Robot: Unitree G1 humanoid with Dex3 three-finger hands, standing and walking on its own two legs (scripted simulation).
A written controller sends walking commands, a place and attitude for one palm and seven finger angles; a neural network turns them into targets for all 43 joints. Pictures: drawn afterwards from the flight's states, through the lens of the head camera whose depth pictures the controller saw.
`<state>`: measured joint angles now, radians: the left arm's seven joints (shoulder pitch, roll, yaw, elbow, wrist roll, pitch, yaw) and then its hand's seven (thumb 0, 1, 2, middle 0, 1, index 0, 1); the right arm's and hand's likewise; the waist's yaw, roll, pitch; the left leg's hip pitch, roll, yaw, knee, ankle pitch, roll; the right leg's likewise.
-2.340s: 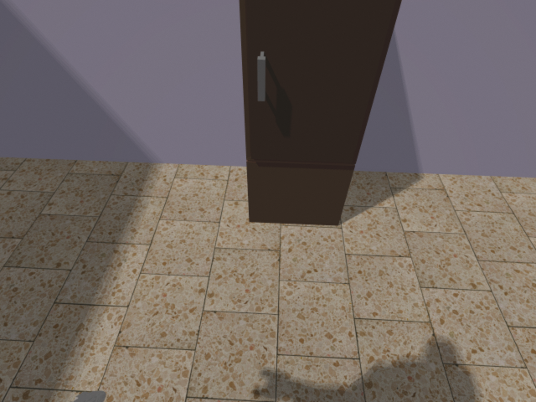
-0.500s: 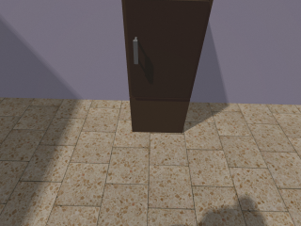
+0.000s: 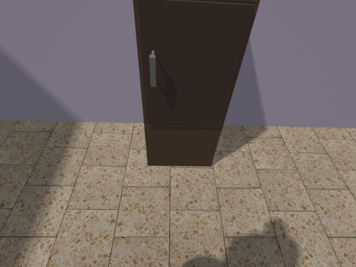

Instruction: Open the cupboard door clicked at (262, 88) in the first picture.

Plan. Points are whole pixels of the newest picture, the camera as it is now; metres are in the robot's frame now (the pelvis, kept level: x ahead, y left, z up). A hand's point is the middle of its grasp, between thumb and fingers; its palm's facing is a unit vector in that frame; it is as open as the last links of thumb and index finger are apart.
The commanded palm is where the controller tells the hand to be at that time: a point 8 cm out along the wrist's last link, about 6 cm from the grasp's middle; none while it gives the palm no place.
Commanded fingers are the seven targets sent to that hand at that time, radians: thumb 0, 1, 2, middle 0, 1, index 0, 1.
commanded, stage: take the last steps up to it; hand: left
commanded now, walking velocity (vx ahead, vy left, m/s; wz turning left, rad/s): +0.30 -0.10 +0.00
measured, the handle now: (153, 68) +0.83 +0.15 +0.00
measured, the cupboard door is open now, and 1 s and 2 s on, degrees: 0 0 0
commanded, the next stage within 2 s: come to a stop and stand still in 0.56 s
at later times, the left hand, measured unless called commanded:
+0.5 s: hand (139, 261) +0.18 +0.11 -0.18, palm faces +0.07 -0.98 -0.19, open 7.2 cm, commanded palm none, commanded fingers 0.00 0.90 0.90 -0.20 -0.30 -0.20 -0.30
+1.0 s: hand (148, 211) +0.31 +0.11 -0.18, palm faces +0.06 -0.97 -0.23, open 7.3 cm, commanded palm none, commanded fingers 0.00 0.90 0.90 -0.20 -0.30 -0.20 -0.30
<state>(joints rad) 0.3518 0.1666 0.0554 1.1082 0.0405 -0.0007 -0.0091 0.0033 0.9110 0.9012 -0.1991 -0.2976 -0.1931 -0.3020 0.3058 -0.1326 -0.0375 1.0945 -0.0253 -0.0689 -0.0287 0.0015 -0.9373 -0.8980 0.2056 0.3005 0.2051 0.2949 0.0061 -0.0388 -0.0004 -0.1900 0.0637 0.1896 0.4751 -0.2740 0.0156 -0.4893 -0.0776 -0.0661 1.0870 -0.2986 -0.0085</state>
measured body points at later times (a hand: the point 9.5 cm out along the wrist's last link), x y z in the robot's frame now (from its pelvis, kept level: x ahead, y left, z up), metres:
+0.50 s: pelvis +0.18 -0.07 +0.00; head +0.19 -0.06 +0.45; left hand +0.17 +0.16 -0.16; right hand +0.24 -0.31 -0.15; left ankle +0.24 +0.04 -0.70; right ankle +0.17 -0.17 -0.74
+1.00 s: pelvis +0.30 -0.08 -0.01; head +0.32 -0.09 +0.44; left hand +0.31 +0.16 -0.16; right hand +0.34 -0.31 -0.17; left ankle +0.29 +0.03 -0.74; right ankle +0.33 -0.20 -0.74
